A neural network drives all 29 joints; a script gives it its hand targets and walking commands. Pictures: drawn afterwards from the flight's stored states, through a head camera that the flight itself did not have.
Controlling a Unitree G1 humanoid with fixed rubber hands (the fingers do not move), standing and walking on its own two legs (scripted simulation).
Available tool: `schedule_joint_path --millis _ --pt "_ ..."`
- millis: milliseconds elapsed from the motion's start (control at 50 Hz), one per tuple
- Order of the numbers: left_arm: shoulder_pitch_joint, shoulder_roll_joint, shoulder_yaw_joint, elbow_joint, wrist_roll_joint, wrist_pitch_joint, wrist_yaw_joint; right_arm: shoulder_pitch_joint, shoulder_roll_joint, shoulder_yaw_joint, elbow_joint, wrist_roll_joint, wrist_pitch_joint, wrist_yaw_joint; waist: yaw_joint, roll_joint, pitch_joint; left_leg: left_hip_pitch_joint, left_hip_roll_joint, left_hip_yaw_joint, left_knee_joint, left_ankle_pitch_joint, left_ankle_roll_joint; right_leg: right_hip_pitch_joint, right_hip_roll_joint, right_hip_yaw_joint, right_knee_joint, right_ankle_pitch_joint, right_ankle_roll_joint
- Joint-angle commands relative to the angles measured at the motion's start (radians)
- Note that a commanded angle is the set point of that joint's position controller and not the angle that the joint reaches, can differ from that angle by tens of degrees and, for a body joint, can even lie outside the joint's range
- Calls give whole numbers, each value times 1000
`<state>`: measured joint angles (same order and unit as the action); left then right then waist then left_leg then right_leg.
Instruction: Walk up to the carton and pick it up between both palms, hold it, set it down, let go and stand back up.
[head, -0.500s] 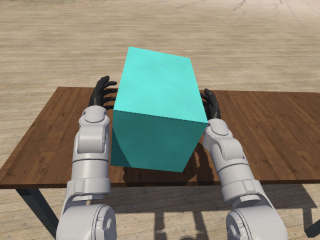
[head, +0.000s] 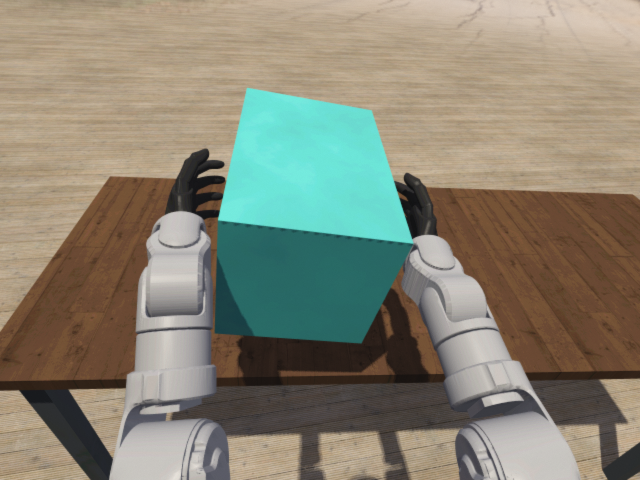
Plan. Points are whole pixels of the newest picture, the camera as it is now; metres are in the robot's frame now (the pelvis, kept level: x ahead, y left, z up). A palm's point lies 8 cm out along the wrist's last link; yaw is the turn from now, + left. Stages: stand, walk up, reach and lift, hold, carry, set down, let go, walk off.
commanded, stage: hold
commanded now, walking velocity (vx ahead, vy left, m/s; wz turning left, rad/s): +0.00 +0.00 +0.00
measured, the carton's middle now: (301, 209) +0.44 +0.00 +0.17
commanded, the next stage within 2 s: none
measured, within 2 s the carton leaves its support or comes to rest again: neither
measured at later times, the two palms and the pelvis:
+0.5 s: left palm (178, 218) +0.34 +0.14 +0.23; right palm (426, 241) +0.33 -0.14 +0.20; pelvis -0.02 -0.01 +0.00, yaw +0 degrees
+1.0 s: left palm (184, 207) +0.36 +0.13 +0.23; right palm (424, 225) +0.35 -0.15 +0.20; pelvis -0.01 -0.01 +0.00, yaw +0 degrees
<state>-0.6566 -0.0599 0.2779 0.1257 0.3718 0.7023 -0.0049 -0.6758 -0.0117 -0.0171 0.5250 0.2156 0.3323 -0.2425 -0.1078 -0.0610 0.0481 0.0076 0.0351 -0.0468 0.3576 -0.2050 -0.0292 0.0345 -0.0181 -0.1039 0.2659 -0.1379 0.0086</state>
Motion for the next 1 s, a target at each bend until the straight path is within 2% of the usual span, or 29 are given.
schedule_joint_path --millis 0,20,40,80,120,140,160,180,220,300,320,340,360,380,400,440,520,580,600,640,660,700,740,760,780,860,900,960,980 --pt "-559 -611 -535 -120 -186 -27 -148 -836 569 419 -427 96 -83 96 -20 102 -421 90 -94 46 7 490 -38 183 102 -13 11 281 30" --pt "-558 -622 -557 -175 -196 -26 -144 -855 571 443 -484 116 -90 90 -23 123 -475 116 -93 45 28 534 -50 196 111 -15 25 325 29" --pt "-532 -612 -549 -142 -180 -12 -137 -851 547 455 -475 123 -80 90 -3 125 -427 119 -85 35 29 555 -43 154 112 -23 23 297 32" --pt "-526 -603 -574 -218 -199 -6 -134 -850 552 477 -538 142 -78 80 -17 123 -485 145 -86 41 48 593 -50 174 114 -13 32 361 26" --pt "-520 -557 -516 -175 -159 17 -139 -775 532 423 -412 111 -42 77 -16 116 -343 93 -90 39 14 474 -41 140 105 -10 16 266 24" --pt "-513 -555 -522 -186 -159 27 -147 -749 532 428 -441 104 -36 75 -28 103 -355 94 -95 48 -1 457 -36 170 106 -18 9 261 29" --pt "-528 -558 -535 -222 -164 33 -152 -751 536 434 -444 110 -33 74 -14 105 -358 78 -94 59 -3 436 -37 168 99 -10 19 259 30" --pt "-524 -565 -535 -203 -169 45 -157 -775 532 425 -458 112 -30 76 -35 105 -335 60 -93 66 -15 409 -39 173 95 -16 16 246 27" --pt "-486 -572 -525 -196 -163 61 -164 -789 519 423 -492 114 -36 72 -26 122 -361 88 -90 60 -4 456 -43 174 106 -11 15 275 18" --pt "-535 -563 -500 -179 -157 65 -175 -808 557 405 -460 99 -21 78 -2 97 -331 30 -93 77 -32 330 -28 160 92 -1 15 195 25" --pt "-562 -565 -477 -167 -147 61 -172 -848 571 407 -445 95 -23 84 20 87 -319 25 -92 80 -46 292 -17 149 92 -10 10 159 26" --pt "-564 -569 -492 -159 -149 60 -172 -841 555 392 -447 82 -30 87 5 94 -345 21 -88 78 -44 294 -22 168 92 -10 9 159 24" --pt "-582 -571 -490 -175 -150 54 -169 -868 575 416 -463 83 -34 91 33 84 -368 8 -95 77 -49 275 -12 166 89 -5 13 145 28" --pt "-573 -568 -488 -111 -144 56 -171 -875 555 396 -452 73 -34 92 11 78 -343 2 -91 75 -49 263 -14 167 87 -7 7 136 27" --pt "-604 -583 -503 -149 -165 50 -168 -886 573 395 -467 65 -42 91 12 76 -381 14 -91 75 -44 255 -14 155 87 -5 11 137 27" --pt "-611 -575 -485 -87 -160 44 -165 -902 576 378 -430 52 -39 95 9 56 -355 4 -93 75 -58 208 1 138 80 -1 2 101 30" --pt "-631 -527 -380 41 -99 47 -186 -898 558 293 -281 0 -40 116 29 43 -249 -91 -89 101 -129 -17 38 119 59 2 -22 -76 26" --pt "-681 -574 -382 110 -118 31 -189 -963 545 230 -246 -29 -63 137 16 100 -311 -116 -82 104 -147 -83 33 123 66 -13 -6 -113 24" --pt "-714 -571 -404 73 -143 13 -186 -998 582 245 -284 -26 -81 136 7 62 -378 -102 -94 108 -126 -44 39 151 57 0 -8 -73 30" --pt "-790 -593 -430 31 -162 -16 -168 -1045 617 255 -261 -14 -95 143 8 104 -442 -75 -90 96 -104 16 30 119 62 -1 3 -57 27" --pt "-761 -598 -425 86 -169 -17 -161 -1063 592 256 -284 -6 -96 143 2 78 -423 -83 -86 86 -109 -2 33 128 62 -8 -6 -62 33" --pt "-728 -579 -394 127 -147 -24 -156 -1060 607 287 -284 -4 -97 142 44 62 -421 -80 -94 89 -92 7 41 136 54 8 -14 -70 33" --pt "-748 -564 -375 140 -155 -28 -150 -1035 595 283 -226 4 -91 141 41 64 -427 -73 -89 91 -96 30 35 111 59 -3 -16 -63 31" --pt "-740 -524 -332 164 -117 -22 -148 -1032 598 274 -192 -8 -85 142 66 56 -392 -82 -92 85 -98 27 46 100 59 11 -18 -85 33" --pt "-740 -551 -354 107 -148 -26 -151 -1002 597 271 -201 -10 -89 141 37 46 -407 -64 -87 86 -98 38 43 119 63 0 -12 -56 29" --pt "-674 -553 -405 13 -159 -13 -156 -984 601 354 -307 59 -86 110 26 80 -502 21 -104 91 -33 269 9 194 70 8 12 174 39" --pt "-678 -554 -433 -35 -165 -7 -157 -945 592 365 -309 82 -74 98 2 80 -465 39 -101 77 -13 345 0 192 82 1 13 220 42" --pt "-599 -533 -403 -38 -132 22 -168 -872 564 373 -307 91 -54 86 9 110 -373 27 -97 82 -30 327 -8 176 83 -12 4 179 41" --pt "-583 -531 -414 -68 -139 23 -173 -873 581 388 -345 93 -56 83 10 88 -386 23 -99 82 -29 327 0 189 77 1 5 196 36"
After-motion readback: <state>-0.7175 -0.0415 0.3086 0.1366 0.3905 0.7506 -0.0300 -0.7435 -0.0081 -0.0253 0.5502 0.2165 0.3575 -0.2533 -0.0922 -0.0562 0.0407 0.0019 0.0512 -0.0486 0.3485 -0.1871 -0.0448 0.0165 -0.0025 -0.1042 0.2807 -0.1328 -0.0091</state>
